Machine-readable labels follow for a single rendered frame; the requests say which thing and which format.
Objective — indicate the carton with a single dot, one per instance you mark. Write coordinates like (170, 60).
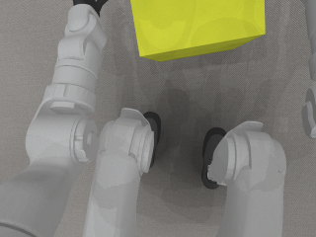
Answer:
(174, 29)

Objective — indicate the robot right upper arm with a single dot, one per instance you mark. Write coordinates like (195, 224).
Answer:
(308, 113)

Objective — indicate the robot left hand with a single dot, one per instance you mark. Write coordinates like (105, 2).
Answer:
(97, 5)

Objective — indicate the robot right foot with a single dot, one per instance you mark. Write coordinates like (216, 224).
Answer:
(211, 140)

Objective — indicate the left robot forearm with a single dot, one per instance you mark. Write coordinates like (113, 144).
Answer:
(72, 90)

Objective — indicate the robot left upper arm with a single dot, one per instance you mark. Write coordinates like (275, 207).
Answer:
(33, 202)

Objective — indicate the right robot forearm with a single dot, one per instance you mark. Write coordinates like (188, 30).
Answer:
(310, 15)

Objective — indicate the robot right thigh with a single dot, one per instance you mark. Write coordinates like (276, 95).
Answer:
(247, 163)

